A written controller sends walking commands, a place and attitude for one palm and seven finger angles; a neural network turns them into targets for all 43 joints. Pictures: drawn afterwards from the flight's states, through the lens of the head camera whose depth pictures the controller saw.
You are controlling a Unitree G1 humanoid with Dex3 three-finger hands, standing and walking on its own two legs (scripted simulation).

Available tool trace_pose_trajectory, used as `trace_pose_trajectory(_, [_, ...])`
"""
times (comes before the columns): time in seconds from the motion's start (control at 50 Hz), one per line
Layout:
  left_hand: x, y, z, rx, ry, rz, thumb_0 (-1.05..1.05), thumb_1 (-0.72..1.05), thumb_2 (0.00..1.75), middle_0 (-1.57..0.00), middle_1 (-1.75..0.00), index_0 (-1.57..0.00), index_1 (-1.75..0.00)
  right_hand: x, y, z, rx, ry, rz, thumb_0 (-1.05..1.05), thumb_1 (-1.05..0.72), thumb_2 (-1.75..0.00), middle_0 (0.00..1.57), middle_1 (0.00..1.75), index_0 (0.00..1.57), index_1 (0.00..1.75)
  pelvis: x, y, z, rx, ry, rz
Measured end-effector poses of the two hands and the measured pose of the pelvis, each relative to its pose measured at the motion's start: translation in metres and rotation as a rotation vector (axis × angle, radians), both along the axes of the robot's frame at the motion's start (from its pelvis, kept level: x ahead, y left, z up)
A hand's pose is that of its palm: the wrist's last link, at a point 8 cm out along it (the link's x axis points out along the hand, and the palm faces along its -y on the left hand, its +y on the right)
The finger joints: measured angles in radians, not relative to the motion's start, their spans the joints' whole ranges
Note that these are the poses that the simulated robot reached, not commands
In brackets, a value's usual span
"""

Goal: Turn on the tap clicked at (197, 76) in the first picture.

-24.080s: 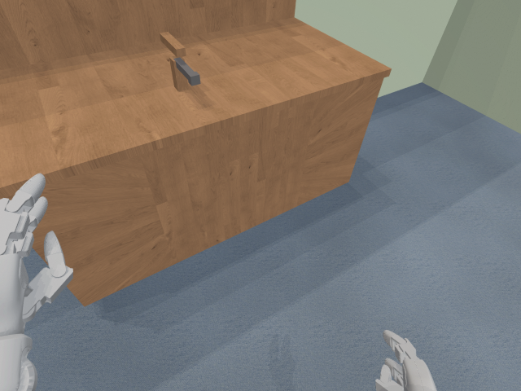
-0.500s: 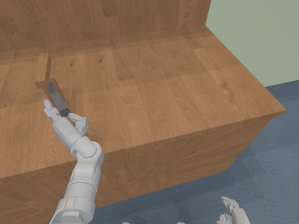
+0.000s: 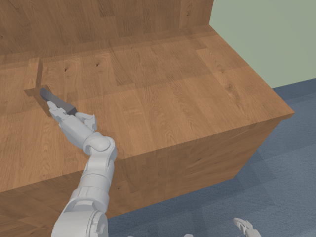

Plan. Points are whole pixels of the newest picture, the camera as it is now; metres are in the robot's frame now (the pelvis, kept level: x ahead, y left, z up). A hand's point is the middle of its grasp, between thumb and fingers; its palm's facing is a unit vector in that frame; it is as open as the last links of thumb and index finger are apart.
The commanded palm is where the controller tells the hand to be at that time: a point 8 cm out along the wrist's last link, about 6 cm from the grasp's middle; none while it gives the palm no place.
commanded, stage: push the lever round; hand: left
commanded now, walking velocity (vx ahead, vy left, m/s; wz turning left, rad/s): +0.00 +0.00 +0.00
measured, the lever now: (69, 111) +0.42 +0.25 +0.08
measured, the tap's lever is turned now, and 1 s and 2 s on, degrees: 38 75 75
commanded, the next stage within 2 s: lift the hand up off the lever in 0.60 s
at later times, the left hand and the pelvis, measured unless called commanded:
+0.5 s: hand (99, 110) +0.44 +0.18 +0.06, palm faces +0.83 -0.55 -0.10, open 8.8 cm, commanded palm +0.39 +0.21 +0.07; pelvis +0.00 +0.00 +0.00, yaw -1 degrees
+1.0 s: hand (99, 103) +0.46 +0.18 +0.07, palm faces +0.82 -0.56 -0.12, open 8.4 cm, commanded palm +0.40 +0.21 +0.08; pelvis +0.00 +0.00 +0.00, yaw -2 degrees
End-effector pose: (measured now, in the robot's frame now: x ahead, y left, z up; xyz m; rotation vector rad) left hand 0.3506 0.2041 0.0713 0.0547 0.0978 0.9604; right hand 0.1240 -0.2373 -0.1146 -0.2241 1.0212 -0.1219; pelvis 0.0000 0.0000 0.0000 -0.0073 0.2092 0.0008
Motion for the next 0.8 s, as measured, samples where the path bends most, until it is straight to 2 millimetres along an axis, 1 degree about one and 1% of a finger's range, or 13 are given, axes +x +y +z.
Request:
trace_pose_trajectory(0.16, [0.011, -0.005, 0.000, 0.004, 0.008, 0.003, 0.00, 0.86, 0.91, -0.15, -0.15, -0.05, -0.12, -0.012, -0.001, -0.004, 0.005, 0.023, -0.015, 0.01, -0.90, -0.89, 0.20, 0.30, 0.20, 0.30, -0.002, -0.001, -0.001, 0.002, 0.016, -0.005])
trace_pose_trajectory(0.44, [0.027, -0.012, -0.001, 0.011, 0.010, 0.016, -0.01, 0.84, 0.88, -0.15, -0.15, 0.00, -0.10, -0.039, -0.007, -0.011, 0.001, 0.080, -0.047, 0.01, -0.90, -0.89, 0.20, 0.30, 0.20, 0.30, -0.003, -0.001, -0.004, 0.005, 0.039, -0.014])
trace_pose_trajectory(0.8, [0.050, -0.017, 0.001, 0.002, 0.023, 0.021, 0.00, 0.81, 0.86, -0.15, -0.15, 0.00, -0.07, -0.062, -0.015, -0.009, -0.011, 0.121, -0.099, 0.01, -0.90, -0.89, 0.20, 0.30, 0.20, 0.30, -0.001, -0.001, -0.004, 0.007, 0.062, -0.026])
